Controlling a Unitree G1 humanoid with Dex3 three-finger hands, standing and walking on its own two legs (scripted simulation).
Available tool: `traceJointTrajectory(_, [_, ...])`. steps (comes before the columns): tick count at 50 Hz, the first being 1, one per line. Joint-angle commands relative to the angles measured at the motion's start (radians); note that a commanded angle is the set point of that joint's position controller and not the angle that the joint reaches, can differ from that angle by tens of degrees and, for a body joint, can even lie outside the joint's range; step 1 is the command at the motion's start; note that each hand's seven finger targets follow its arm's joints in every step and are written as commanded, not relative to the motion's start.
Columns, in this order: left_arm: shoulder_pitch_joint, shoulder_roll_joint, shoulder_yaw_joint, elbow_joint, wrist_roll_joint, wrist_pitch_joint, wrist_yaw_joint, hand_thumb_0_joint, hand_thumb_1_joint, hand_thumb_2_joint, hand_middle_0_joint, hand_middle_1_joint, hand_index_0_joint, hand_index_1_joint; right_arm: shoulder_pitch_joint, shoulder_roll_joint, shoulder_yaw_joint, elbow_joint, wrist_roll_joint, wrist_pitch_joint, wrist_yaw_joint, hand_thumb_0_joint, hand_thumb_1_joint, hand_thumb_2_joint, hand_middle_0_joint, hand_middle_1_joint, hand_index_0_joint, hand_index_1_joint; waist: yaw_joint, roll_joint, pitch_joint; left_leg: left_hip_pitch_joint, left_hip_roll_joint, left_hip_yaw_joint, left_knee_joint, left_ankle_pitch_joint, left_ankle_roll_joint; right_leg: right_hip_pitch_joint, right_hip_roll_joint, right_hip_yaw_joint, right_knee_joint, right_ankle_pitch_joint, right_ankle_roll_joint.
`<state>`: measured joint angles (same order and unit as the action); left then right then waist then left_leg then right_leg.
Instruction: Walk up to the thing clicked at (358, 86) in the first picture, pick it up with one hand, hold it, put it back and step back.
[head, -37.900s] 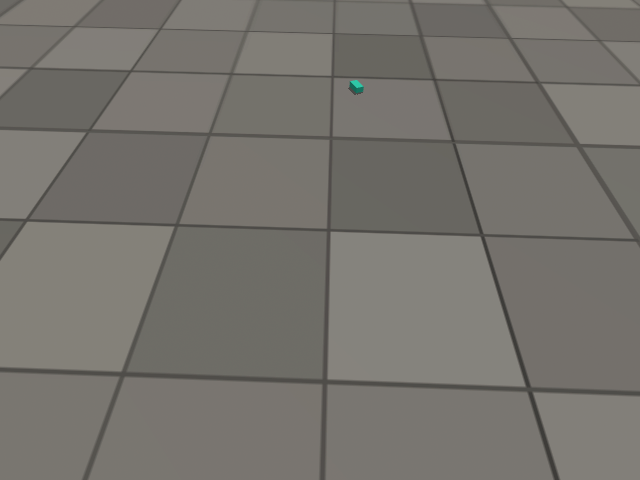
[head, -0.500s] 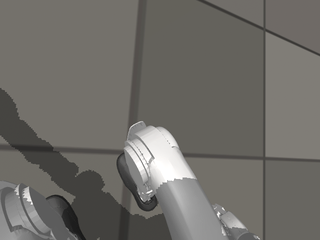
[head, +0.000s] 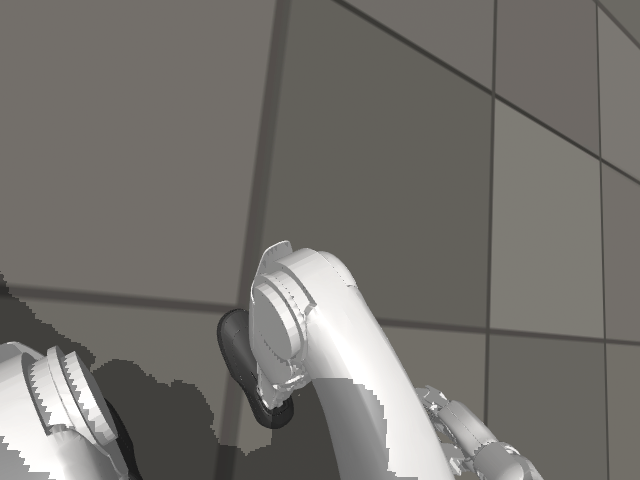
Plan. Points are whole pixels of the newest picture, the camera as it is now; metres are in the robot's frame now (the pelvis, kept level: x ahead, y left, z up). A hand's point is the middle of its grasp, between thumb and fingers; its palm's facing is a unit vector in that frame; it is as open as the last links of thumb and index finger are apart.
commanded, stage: rest palm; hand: left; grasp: from above
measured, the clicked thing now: out of the picture +0.53 +0.34 -0.31
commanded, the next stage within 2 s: none
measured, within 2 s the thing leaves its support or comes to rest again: neither
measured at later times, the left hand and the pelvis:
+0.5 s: hand out of the picture +0.51 +0.32 -0.25, palm faces -0.49 -0.12 -0.86, open 13.7 cm; pelvis +0.00 +0.00 -0.01, yaw +0 degrees
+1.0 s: hand out of the picture +0.50 +0.32 -0.26, palm faces -0.47 -0.11 -0.88, open 12.9 cm; pelvis +0.00 +0.00 -0.01, yaw -1 degrees
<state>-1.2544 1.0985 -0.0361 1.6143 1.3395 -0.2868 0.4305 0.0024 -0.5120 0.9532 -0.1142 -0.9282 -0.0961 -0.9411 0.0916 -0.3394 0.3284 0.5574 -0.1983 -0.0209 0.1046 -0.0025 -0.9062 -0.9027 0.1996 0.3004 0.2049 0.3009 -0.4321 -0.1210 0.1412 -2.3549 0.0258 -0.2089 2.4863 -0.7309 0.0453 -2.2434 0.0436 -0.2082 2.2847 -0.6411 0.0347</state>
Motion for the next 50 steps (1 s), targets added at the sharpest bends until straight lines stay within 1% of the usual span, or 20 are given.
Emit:
traceJointTrajectory(1, [-0.285,0.119,0.003,-0.039,-0.021,0.049,0.071,0.0,-0.466,0.901,-0.106,-0.922,-0.112,-0.916,0.246,-0.319,-0.093,0.049,-0.001,-0.016,-0.006,0.0,-0.9,-0.901,0.2,0.3,0.199,0.3,-0.108,0.587,-0.579,0.557,0.042,0.001,-0.261,0.321,-0.036,0.265,0.033,-0.064,-0.156,0.288,-0.055])
traceJointTrajectory(2, [-0.316,0.142,0.014,-0.082,-0.023,0.056,0.069,0.0,-0.471,0.909,-0.12,-0.911,-0.118,-0.913,0.244,-0.322,-0.09,0.044,-0.001,-0.022,-0.006,0.0,-0.901,-0.902,0.2,0.3,0.199,0.3,-0.108,0.596,-0.602,0.558,0.043,0.002,-0.259,0.324,-0.037,0.277,0.03,-0.062,-0.157,0.293,-0.053])
traceJointTrajectory(7, [-0.316,0.143,0.006,-0.071,-0.04,0.103,0.034,0.0,-0.438,0.884,-0.146,-0.911,-0.148,-0.909,0.244,-0.307,-0.064,0.039,0.01,-0.044,0.0,0.0,-0.904,-0.904,0.2,0.299,0.199,0.299,-0.105,0.604,-0.606,0.531,0.039,0.009,-0.259,0.283,-0.036,0.288,0.022,-0.04,-0.152,0.264,-0.055])
traceJointTrajectory(8, [-0.312,0.17,0.01,-0.071,-0.045,0.106,0.032,0.0,-0.441,0.888,-0.149,-0.907,-0.147,-0.908,0.235,-0.307,-0.065,0.034,0.012,-0.044,-0.002,0.0,-0.903,-0.904,0.2,0.299,0.199,0.299,-0.092,0.6,-0.626,0.516,0.038,0.02,-0.262,0.257,-0.031,0.32,0.03,-0.037,-0.159,0.251,-0.058])
traceJointTrajectory(10, [-0.315,0.206,0.034,-0.092,-0.046,0.111,0.018,0.0,-0.448,0.895,-0.157,-0.899,-0.149,-0.906,0.25,-0.312,-0.061,0.028,0.016,-0.046,-0.006,0.0,-0.905,-0.904,0.2,0.299,0.199,0.299,-0.088,0.607,-0.637,0.512,0.036,0.027,-0.262,0.254,-0.029,0.334,0.03,-0.033,-0.157,0.251,-0.058])
traceJointTrajectory(12, [-0.281,0.211,0.045,-0.073,-0.047,0.115,0.005,0.0,-0.452,0.893,-0.155,-0.909,-0.148,-0.916,0.247,-0.322,-0.061,0.022,0.014,-0.046,-0.012,0.0,-0.908,-0.905,0.2,0.299,0.199,0.299,-0.083,0.597,-0.621,0.507,0.034,0.032,-0.247,0.257,-0.031,0.32,0.03,-0.032,-0.159,0.243,-0.066])
traceJointTrajectory(19, [-0.244,0.289,0.1,-0.15,-0.07,0.087,-0.032,0.0,-0.454,0.895,-0.173,-0.884,-0.155,-0.902,0.265,-0.323,-0.03,0.012,0.011,-0.031,-0.024,0.0,-0.908,-0.905,0.2,0.299,0.199,0.299,-0.087,0.574,-0.645,0.476,0.037,0.046,-0.215,0.309,-0.026,0.422,0.029,-0.027,-0.175,0.289,-0.065])
traceJointTrajectory(24, [-0.207,0.277,0.08,-0.152,-0.077,0.06,-0.06,0.0,-0.426,0.868,-0.192,-0.864,-0.177,-0.879,0.269,-0.335,-0.028,0.002,0.002,-0.019,-0.026,0.0,-0.909,-0.906,0.2,0.299,0.199,0.299,-0.092,0.571,-0.631,0.498,0.04,0.042,-0.197,0.33,-0.024,0.428,0.036,-0.031,-0.182,0.294,-0.064])
traceJointTrajectory(29, [-0.231,0.313,0.085,-0.185,-0.073,0.024,-0.043,0.0,-0.405,0.858,-0.21,-0.84,-0.191,-0.858,0.263,-0.337,-0.024,0.011,-0.004,-0.009,-0.026,0.0,-0.907,-0.905,0.2,0.299,0.199,0.299,-0.078,0.606,-0.647,0.528,0.044,0.034,-0.208,0.322,-0.03,0.44,0.043,-0.048,-0.185,0.283,-0.064])
traceJointTrajectory(32, [-0.242,0.299,0.077,-0.207,-0.06,0.008,-0.024,0.0,-0.373,0.835,-0.226,-0.824,-0.212,-0.838,0.261,-0.341,-0.024,0.024,-0.009,-0.009,-0.025,0.0,-0.905,-0.905,0.2,0.299,0.199,0.299,-0.084,0.655,-0.644,0.594,0.051,0.016,-0.214,0.373,-0.041,0.389,0.041,-0.057,-0.169,0.301,-0.066])
traceJointTrajectory(33, [-0.215,0.267,0.062,-0.165,-0.059,0.009,-0.019,0.0,-0.367,0.834,-0.229,-0.811,-0.215,-0.825,0.253,-0.337,-0.022,0.019,-0.01,-0.011,-0.024,0.0,-0.904,-0.904,0.2,0.299,0.199,0.299,-0.091,0.638,-0.613,0.603,0.052,0.007,-0.212,0.381,-0.043,0.358,0.04,-0.061,-0.167,0.297,-0.067])
traceJointTrajectory(35, [-0.217,0.252,0.058,-0.152,-0.056,0.005,-0.003,0.0,-0.341,0.811,-0.238,-0.798,-0.23,-0.806,0.249,-0.334,-0.019,0.031,-0.013,-0.013,-0.021,0.0,-0.903,-0.903,0.2,0.299,0.199,0.299,-0.099,0.643,-0.594,0.615,0.056,-0.005,-0.221,0.393,-0.048,0.335,0.036,-0.065,-0.166,0.3,-0.065])
traceJointTrajectory(38, [-0.219,0.234,0.048,-0.115,-0.06,0.009,0.022,0.0,-0.334,0.813,-0.253,-0.779,-0.238,-0.793,0.228,-0.334,-0.019,0.034,-0.015,-0.022,-0.018,0.0,-0.903,-0.904,0.2,0.299,0.199,0.299,-0.103,0.613,-0.555,0.565,0.053,-0.004,-0.228,0.34,-0.044,0.327,0.036,-0.068,-0.17,0.278,-0.063])
traceJointTrajectory(41, [-0.232,0.241,0.045,-0.101,-0.05,0.017,0.041,0.0,-0.304,0.792,-0.268,-0.77,-0.258,-0.78,0.23,-0.326,-0.014,0.047,-0.017,-0.031,-0.016,0.0,-0.901,-0.903,0.2,0.299,0.199,0.299,-0.107,0.612,-0.567,0.548,0.054,0.003,-0.224,0.332,-0.037,0.341,0.038,-0.064,-0.17,0.289,-0.056])
traceJointTrajectory(42, [-0.221,0.226,0.037,-0.093,-0.053,0.021,0.042,0.0,-0.296,0.777,-0.271,-0.771,-0.264,-0.777,0.227,-0.324,-0.013,0.042,-0.014,-0.035,-0.013,0.0,-0.902,-0.903,0.2,0.299,0.199,0.299,-0.109,0.606,-0.548,0.533,0.05,0.005,-0.224,0.324,-0.036,0.337,0.037,-0.061,-0.169,0.287,-0.056])
traceJointTrajectory(45, [-0.252,0.245,0.043,-0.112,-0.061,0.026,0.057,0.0,-0.27,0.764,-0.289,-0.765,-0.284,-0.768,0.226,-0.329,-0.019,0.05,-0.015,-0.047,-0.014,0.0,-0.902,-0.904,0.2,0.299,0.199,0.299,-0.105,0.613,-0.599,0.543,0.052,0.008,-0.219,0.327,-0.033,0.364,0.039,-0.059,-0.169,0.301,-0.052])
traceJointTrajectory(46, [-0.227,0.224,0.03,-0.076,-0.061,0.032,0.054,0.0,-0.263,0.75,-0.282,-0.781,-0.286,-0.776,0.234,-0.331,-0.027,0.049,-0.016,-0.052,-0.013,0.0,-0.903,-0.904,0.2,0.299,0.199,0.299,-0.112,0.583,-0.578,0.528,0.048,0.014,-0.223,0.307,-0.027,0.372,0.041,-0.056,-0.17,0.29,-0.049])
traceJointTrajectory(47, [-0.23,0.222,0.03,-0.08,-0.069,0.035,0.054,0.0,-0.261,0.751,-0.288,-0.775,-0.288,-0.773,0.225,-0.322,-0.014,0.048,-0.014,-0.055,-0.01,0.0,-0.903,-0.904,0.2,0.299,0.199,0.299,-0.112,0.577,-0.573,0.504,0.048,0.015,-0.219,0.294,-0.027,0.377,0.039,-0.054,-0.171,0.286,-0.049])
traceJointTrajectory(49, [-0.225,0.234,0.03,-0.049,-0.071,0.041,0.057,0.0,-0.252,0.735,-0.29,-0.772,-0.293,-0.768,0.22,-0.319,-0.012,0.046,-0.013,-0.061,-0.014,0.0,-0.903,-0.904,0.2,0.299,0.199,0.299,-0.113,0.541,-0.56,0.461,0.045,0.018,-0.229,0.243,-0.022,0.391,0.043,-0.053,-0.179,0.258,-0.048])
traceJointTrajectory(50, [-0.255,0.252,0.033,-0.09,-0.073,0.038,0.059,0.0,-0.247,0.736,-0.307,-0.761,-0.304,-0.762,0.219,-0.335,-0.024,0.041,-0.014,-0.062,-0.017,0.0,-0.904,-0.905,0.2,0.299,0.199,0.299,-0.112,0.548,-0.577,0.461,0.045,0.024,-0.225,0.235,-0.02,0.405,0.044,-0.052,-0.183,0.258,-0.046])
